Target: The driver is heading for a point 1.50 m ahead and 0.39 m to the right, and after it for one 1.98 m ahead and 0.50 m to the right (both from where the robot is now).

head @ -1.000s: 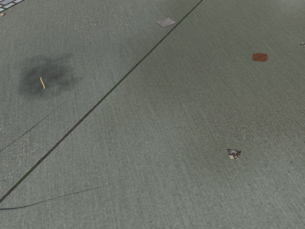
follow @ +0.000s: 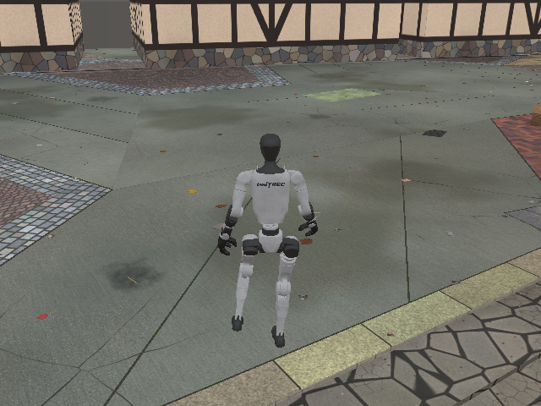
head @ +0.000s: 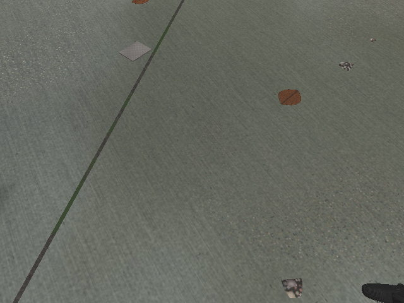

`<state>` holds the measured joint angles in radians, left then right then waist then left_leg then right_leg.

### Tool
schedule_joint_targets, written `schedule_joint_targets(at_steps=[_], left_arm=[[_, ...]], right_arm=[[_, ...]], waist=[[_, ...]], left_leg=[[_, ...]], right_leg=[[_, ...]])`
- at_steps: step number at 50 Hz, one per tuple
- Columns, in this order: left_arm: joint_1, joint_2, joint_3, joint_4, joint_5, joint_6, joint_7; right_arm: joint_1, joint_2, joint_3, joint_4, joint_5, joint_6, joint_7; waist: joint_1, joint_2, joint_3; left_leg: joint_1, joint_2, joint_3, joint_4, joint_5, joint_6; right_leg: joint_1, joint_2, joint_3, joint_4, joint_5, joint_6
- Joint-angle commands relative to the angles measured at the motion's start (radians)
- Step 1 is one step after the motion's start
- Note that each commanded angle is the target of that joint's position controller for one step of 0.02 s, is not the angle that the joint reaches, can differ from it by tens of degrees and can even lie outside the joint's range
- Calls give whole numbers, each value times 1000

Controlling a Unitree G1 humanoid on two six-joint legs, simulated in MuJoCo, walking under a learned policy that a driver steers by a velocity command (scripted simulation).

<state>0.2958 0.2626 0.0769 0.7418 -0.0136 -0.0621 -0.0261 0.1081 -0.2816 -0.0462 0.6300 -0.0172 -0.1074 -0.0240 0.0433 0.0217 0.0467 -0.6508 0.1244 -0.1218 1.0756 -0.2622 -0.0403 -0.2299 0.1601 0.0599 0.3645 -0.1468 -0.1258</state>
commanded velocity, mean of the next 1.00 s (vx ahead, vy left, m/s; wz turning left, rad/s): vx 0.50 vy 0.00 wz -0.58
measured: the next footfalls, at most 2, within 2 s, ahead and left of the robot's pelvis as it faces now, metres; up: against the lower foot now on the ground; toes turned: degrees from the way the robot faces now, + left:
left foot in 0.22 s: +0.32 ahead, +0.16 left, +0.00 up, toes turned -13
right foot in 0.76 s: +0.49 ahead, -0.18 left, +0.00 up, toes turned -30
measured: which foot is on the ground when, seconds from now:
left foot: up 0.00-0.20, down 0.22-0.76, up 0.78-1.00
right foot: down 0.00-0.24, up 0.26-0.74, down 0.76-1.00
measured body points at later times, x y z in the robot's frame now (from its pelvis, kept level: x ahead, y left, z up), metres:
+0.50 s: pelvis +0.27 +0.06 +0.00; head +0.29 +0.06 +0.45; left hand +0.51 +0.27 -0.09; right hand +0.24 -0.22 -0.11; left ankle +0.28 +0.17 -0.74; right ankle +0.30 -0.11 -0.65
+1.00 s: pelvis +0.49 -0.10 +0.00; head +0.51 -0.13 +0.45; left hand +0.73 +0.08 -0.10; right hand +0.49 -0.42 -0.09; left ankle +0.67 +0.02 -0.66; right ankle +0.46 -0.16 -0.74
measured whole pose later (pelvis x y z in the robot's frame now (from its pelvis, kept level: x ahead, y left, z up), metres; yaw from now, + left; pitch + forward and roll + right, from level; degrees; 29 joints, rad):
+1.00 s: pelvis +0.49 -0.10 +0.00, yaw -35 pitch +2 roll +0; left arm 0.31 0.26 0.06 0.68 -0.01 -0.05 -0.02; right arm 0.13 -0.32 -0.05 0.71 -0.01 -0.10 0.00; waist 0.03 0.04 0.04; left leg -0.66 0.12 -0.06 1.02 -0.21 -0.05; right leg -0.22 0.11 0.06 0.36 -0.17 -0.10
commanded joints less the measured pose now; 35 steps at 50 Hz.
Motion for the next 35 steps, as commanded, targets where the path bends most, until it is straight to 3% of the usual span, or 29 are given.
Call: schedule_joint_targets(at_steps=[1,4,7,9,10,11,12,13,14,15,16,17,18,20,24,28,32,33,35], left_arm=[[-62,153,36,-86,-6,-12,23],[1,161,37,-75,-15,7,30],[33,155,36,-71,-20,18,33],[17,152,37,-79,-13,21,37],[0,135,33,-88,-10,22,37],[-3,84,16,-99,-3,17,33],[42,8,-9,-115,18,14,32],[150,27,-13,-150,-31,5,31],[118,134,8,-118,-40,10,38],[12,168,19,-136,-25,17,37],[-29,152,19,-143,-10,24,36],[-54,140,22,-156,-3,24,32],[-47,121,21,-159,-9,28,25],[-41,87,15,-159,-13,38,21],[-111,68,4,-181,-7,45,19],[-214,51,-7,-197,-8,34,-4],[-318,43,-14,-235,-14,28,-29],[-328,49,-12,-244,-15,28,-34],[-300,78,2,-250,-9,32,-39]], right_arm=[[-10,-40,-4,-57,-10,8,-3],[-114,-38,2,-72,11,2,10],[-147,-81,-14,-82,27,-12,26],[-101,-112,-33,-72,32,-23,33],[-26,-124,-45,-52,31,-28,32],[83,-157,-60,-36,17,-35,26],[231,-213,-72,-23,7,-33,18],[285,-269,-85,20,-4,-21,30],[229,-160,-65,-12,9,-17,32],[192,-113,-50,-14,15,-8,26],[151,-96,-40,-16,8,-3,24],[125,-78,-34,-5,4,0,23],[115,-70,-30,4,0,-2,20],[122,-66,-32,29,8,-9,20],[145,-117,-49,73,6,-10,16],[155,-148,-54,104,13,5,11],[206,-185,-62,141,29,23,12],[209,-194,-65,147,34,29,13],[199,-223,-73,150,43,39,10]], waist=[[-35,-57,-45],[27,-101,-77],[35,-128,-88],[-4,-158,-91],[-50,-164,-109],[-104,-132,-187],[-132,44,-331],[-71,398,-375],[-104,209,-259],[-123,121,-150],[-103,48,-98],[-85,53,-57],[-67,80,-43],[-60,97,-40],[-69,50,-30],[-106,41,-6],[-139,36,34],[-135,39,38],[-97,66,4]], left_leg=[[84,-37,79,-216,172,-36],[169,-104,90,-430,314,-45],[184,-122,45,-539,273,-27],[244,-123,34,-577,196,9],[343,-123,49,-615,191,38],[530,-52,1,-614,170,87],[796,146,-212,-613,130,150],[975,325,-731,-757,-228,313],[897,293,-706,-807,-427,287],[789,246,-514,-800,-350,242],[674,195,-376,-806,-190,221],[600,154,-280,-822,-81,217],[544,126,-200,-845,-15,205],[516,110,-103,-879,74,214],[561,138,12,-913,217,238],[597,120,145,-910,289,210],[675,147,210,-893,326,191],[701,156,224,-875,382,184],[734,159,270,-772,694,164]], right_leg=[[-119,-197,184,-117,230,-139],[-97,-184,202,-74,105,-101],[7,-231,313,7,-4,-87],[47,-260,378,72,-19,-67],[34,-243,373,130,5,-44],[-23,-193,321,299,11,-7],[-169,-106,195,609,-294,43],[-524,-56,108,878,-481,84],[-616,-129,131,992,-388,106],[-630,-157,94,1013,-292,113],[-585,-190,78,986,-223,119],[-560,-217,79,936,-179,121],[-512,-240,71,905,-156,121],[-493,-249,46,867,-136,130],[-552,-266,47,714,-30,153],[-508,-259,-7,484,140,144],[-479,-243,-69,334,122,108],[-466,-235,-84,309,87,93],[-367,-183,-136,275,-12,52]])
Keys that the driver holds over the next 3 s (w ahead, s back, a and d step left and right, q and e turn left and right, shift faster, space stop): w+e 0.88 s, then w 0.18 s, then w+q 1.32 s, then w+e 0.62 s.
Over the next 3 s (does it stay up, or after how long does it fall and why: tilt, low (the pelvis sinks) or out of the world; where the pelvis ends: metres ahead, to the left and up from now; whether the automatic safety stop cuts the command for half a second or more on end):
stays up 1.58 -0.36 0.00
